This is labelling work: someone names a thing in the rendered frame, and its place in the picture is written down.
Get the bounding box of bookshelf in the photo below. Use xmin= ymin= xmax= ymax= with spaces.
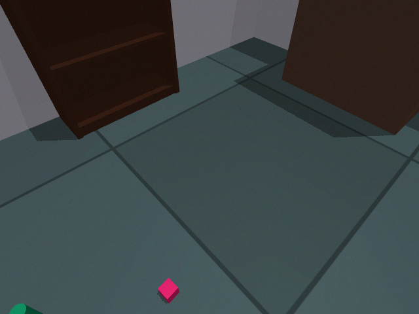
xmin=0 ymin=0 xmax=179 ymax=139

